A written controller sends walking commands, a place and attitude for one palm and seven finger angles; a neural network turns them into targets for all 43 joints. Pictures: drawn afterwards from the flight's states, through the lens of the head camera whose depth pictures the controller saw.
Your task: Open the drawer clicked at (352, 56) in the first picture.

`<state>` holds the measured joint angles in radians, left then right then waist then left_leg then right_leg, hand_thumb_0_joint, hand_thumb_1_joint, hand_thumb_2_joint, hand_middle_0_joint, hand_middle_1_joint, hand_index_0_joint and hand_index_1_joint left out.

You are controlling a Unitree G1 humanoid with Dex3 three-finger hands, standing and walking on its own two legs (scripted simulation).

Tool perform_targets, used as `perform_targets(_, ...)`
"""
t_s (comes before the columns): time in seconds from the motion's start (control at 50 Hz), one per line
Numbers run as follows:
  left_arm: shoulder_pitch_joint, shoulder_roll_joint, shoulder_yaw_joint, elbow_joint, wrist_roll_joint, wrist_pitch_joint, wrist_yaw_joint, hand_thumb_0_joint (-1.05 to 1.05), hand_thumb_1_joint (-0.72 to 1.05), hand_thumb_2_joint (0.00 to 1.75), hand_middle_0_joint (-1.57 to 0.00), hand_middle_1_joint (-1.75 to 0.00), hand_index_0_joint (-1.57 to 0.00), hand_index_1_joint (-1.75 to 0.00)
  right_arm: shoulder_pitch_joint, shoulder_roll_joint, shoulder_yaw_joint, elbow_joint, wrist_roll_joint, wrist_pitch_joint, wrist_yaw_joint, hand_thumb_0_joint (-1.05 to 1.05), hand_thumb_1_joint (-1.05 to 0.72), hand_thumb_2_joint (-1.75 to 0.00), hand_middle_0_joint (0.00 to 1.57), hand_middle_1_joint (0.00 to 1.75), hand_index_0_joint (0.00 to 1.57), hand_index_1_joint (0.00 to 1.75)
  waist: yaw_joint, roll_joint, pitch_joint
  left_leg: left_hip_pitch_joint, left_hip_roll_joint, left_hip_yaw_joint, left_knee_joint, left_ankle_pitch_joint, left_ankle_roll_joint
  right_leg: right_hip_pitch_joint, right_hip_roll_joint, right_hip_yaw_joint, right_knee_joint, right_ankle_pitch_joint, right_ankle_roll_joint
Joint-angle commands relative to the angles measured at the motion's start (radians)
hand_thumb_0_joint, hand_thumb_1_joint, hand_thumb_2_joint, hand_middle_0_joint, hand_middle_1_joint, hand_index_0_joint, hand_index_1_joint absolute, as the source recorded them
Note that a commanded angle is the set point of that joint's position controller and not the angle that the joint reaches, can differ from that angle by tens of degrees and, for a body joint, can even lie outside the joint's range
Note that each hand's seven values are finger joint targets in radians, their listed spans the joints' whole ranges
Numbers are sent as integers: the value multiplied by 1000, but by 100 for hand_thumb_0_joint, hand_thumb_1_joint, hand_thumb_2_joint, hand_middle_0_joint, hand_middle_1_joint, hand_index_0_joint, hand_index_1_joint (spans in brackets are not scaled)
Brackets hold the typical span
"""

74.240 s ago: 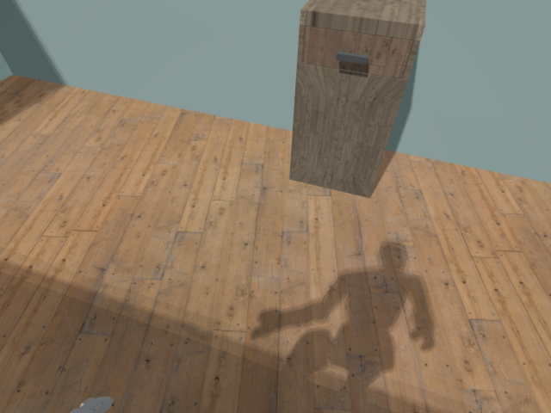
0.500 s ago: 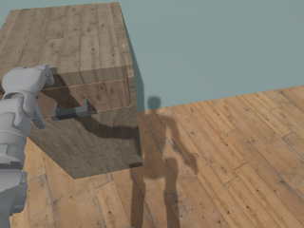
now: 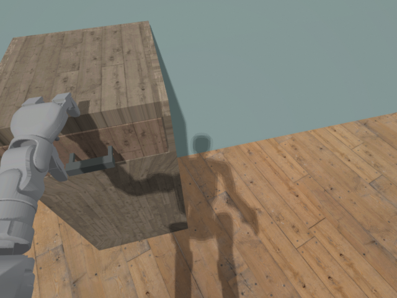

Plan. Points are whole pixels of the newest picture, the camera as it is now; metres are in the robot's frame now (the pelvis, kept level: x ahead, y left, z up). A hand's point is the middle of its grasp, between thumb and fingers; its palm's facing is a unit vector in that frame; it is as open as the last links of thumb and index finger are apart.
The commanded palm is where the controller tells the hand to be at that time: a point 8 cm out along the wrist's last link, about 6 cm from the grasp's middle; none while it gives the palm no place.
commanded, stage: draw the hand back to the body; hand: left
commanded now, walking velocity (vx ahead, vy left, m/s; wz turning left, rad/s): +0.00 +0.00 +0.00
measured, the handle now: (91, 159) +0.46 +0.30 -0.03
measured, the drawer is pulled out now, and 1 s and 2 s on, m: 0.00 0.00 0.00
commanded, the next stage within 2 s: step back with the hand held close in 1.36 s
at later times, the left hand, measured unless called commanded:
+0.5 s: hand (55, 178) +0.29 +0.24 +0.14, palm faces +0.30 -0.78 -0.54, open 13.6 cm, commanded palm +0.24 +0.29 +0.18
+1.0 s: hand (45, 242) +0.18 +0.20 +0.17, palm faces +0.39 -0.84 -0.38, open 10.0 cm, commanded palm +0.12 +0.24 +0.19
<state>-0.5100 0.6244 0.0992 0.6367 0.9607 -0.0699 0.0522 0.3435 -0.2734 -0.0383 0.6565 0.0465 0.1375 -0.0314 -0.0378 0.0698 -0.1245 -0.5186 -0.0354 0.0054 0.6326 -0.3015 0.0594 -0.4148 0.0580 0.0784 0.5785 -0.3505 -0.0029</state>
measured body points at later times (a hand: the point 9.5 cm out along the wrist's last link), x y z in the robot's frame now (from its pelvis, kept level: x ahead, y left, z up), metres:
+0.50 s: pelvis +0.00 -0.02 +0.01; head +0.01 -0.04 +0.46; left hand +0.27 +0.28 +0.17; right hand +0.24 -0.20 -0.06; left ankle +0.00 +0.08 -0.73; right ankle -0.05 -0.13 -0.73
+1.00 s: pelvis +0.00 -0.05 +0.02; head -0.02 -0.07 +0.47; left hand +0.16 +0.24 +0.19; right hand +0.18 -0.28 -0.07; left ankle +0.00 +0.08 -0.73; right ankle -0.05 -0.13 -0.73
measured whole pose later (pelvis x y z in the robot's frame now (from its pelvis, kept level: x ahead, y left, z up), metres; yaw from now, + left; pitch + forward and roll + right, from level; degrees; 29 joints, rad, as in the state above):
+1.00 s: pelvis +0.00 -0.05 +0.02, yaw +3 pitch -3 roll +0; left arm 0.48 0.35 0.28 -0.39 -0.10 -0.08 0.07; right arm 0.20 -0.25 0.01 0.65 0.00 -0.08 -0.08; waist 0.04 0.06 0.00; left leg -0.13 -0.01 -0.06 0.39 -0.20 -0.01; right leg -0.01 0.08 0.03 0.33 -0.25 -0.06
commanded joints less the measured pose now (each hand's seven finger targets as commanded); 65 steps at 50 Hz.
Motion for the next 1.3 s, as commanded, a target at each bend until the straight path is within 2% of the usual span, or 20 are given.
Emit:
perform_targets(0.0,-184,328,165,-344,-27,59,83,0,-50,30,-30,-120,-30,-120,-99,-136,-45,-151,5,-45,4,0,-90,-90,20,30,20,30,90,30,-303,308,23,-36,-51,544,-13,96,13,-100,-33,382,-33)
perform_targets(0.04,-129,279,133,-379,-49,114,82,0,-50,30,-30,-120,-30,-120,-137,-139,-43,-155,8,-48,9,0,-90,-90,20,30,20,30,85,9,-263,298,21,-27,-67,486,-13,118,9,-100,-52,361,-35)
perform_targets(0.16,-137,224,42,-592,-45,185,38,0,-50,30,-30,-120,-30,-120,-217,-123,-23,-167,11,-63,-17,0,-90,-90,20,30,20,30,62,7,-290,400,9,-49,-78,476,-5,119,2,-98,-76,339,-24)
perform_targets(0.24,-106,165,-20,-633,-57,183,-13,0,-50,30,-30,-120,-30,-120,-263,-110,-8,-166,6,-62,-40,0,-90,-90,20,30,20,30,49,5,-172,389,-1,-54,-110,365,-10,110,0,-105,-109,270,-35)
perform_targets(0.34,-19,207,35,-683,-56,161,-30,0,-50,30,-30,-120,-30,-120,-312,-95,10,-168,-8,-62,-52,0,-90,-90,20,30,20,30,93,29,-164,397,-10,-48,-134,355,-19,167,-4,-101,-127,276,-44)
perform_targets(0.36,-98,-108,45,-722,-790,76,-3,0,-47,32,-30,-118,-30,-118,-265,-28,47,-279,26,-108,-51,0,-90,-90,20,30,20,30,5,-8,-29,527,22,-38,-160,262,-10,121,-13,-103,-214,275,-48)
perform_targets(0.38,5,-16,106,-726,-860,43,20,0,-43,33,-29,-115,-29,-115,-287,-57,55,-248,8,-137,-55,0,-90,-90,20,30,20,30,40,-89,-65,550,40,-55,-175,247,-7,177,-6,-94,-204,273,-41)
perform_targets(0.4,66,-4,140,-728,-864,29,31,0,-40,34,-29,-113,-29,-113,-305,-55,60,-247,6,-150,-57,0,-90,-90,20,30,20,30,57,-41,-77,548,29,-48,-181,258,-9,197,-10,-89,-205,283,-42)
perform_targets(0.42,143,27,226,-781,-949,15,39,0,-36,36,-29,-111,-29,-111,-289,-70,56,-242,-5,-152,-67,0,-90,-90,20,30,20,30,72,-85,-125,550,34,-50,-190,341,-16,266,-12,-100,-197,351,-40)
perform_targets(0.44,191,47,271,-788,-986,6,41,0,-32,37,-29,-109,-29,-109,-282,-76,62,-234,-11,-161,-70,0,-90,-90,20,30,20,30,85,-81,-144,540,32,-48,-196,378,-24,310,-12,-103,-197,379,-38)
perform_targets(0.5,261,34,330,-915,-1026,-23,50,0,-22,42,-28,-102,-28,-102,-282,-63,65,-224,-22,-187,-71,0,-90,-90,20,30,20,30,92,23,-147,547,31,-22,-206,467,-37,345,-30,-89,-216,491,-29)
perform_targets(0.56,375,-17,326,-940,-1043,-31,46,0,-12,47,-27,-95,-27,-95,-280,-54,67,-208,-29,-207,-62,0,-90,-90,20,30,20,30,88,89,-30,497,33,-14,-234,440,-47,331,-33,-90,-249,484,-29)
perform_targets(0.64,498,-91,269,-1007,-1053,-42,30,0,2,52,-26,-86,-26,-86,-286,-56,60,-212,-35,-234,-53,0,-90,-90,20,30,20,30,83,32,10,490,34,-15,-254,410,-41,327,-26,-93,-272,455,-22)
perform_targets(0.8,732,-73,307,-1166,-1058,-70,35,0,31,64,-24,-68,-24,-68,-297,-63,34,-196,-42,-268,-57,0,-90,-90,20,30,20,30,95,-59,-30,500,22,0,-253,365,-27,352,-42,-80,-285,469,-2)
perform_targets(0.92,889,-87,314,-1256,-1060,-89,34,0,51,74,-23,-55,-23,-55,-308,-50,29,-188,-44,-282,-60,0,-90,-90,20,30,20,30,98,6,43,488,18,4,-251,300,-30,306,-49,-68,-319,378,1)
perform_targets(0.94,903,-90,310,-1266,-1058,-89,31,0,55,75,-22,-52,-22,-52,-313,-47,26,-189,-45,-287,-61,0,-90,-90,20,30,20,30,98,-24,76,487,16,2,-250,284,-32,282,-41,-68,-341,349,2)
perform_targets(1.04,1022,-129,284,-1319,-1056,-95,25,0,73,82,-21,-41,-21,-41,-310,-38,21,-193,-48,-299,-64,0,-90,-90,20,30,20,30,98,-3,78,501,19,3,-244,275,-33,269,-41,-58,-347,330,3)
perform_targets(1.12,952,-117,297,-1281,-1054,-94,35,0,87,88,-20,-32,-20,-32,-307,-40,21,-181,-53,-297,-75,0,-90,-90,20,30,20,30,91,-80,129,489,22,-8,-250,227,-27,235,-41,-52,-362,251,5)
perform_targets(1.18,919,-129,286,-1261,-1052,-95,39,0,90,90,-20,-30,-20,-30,-307,-34,27,-173,-54,-297,-81,0,-90,-90,20,30,20,30,90,-35,151,495,21,-12,-250,207,-26,224,-48,-44,-372,214,1)
perform_targets(1.28,922,-139,272,-1280,-1050,-92,42,0,90,90,-20,-30,-20,-30,-313,-33,30,-176,-59,-306,-80,0,-90,-90,20,30,20,30,101,-33,98,512,21,-17,-252,243,-27,266,-51,-46,-354,264,0)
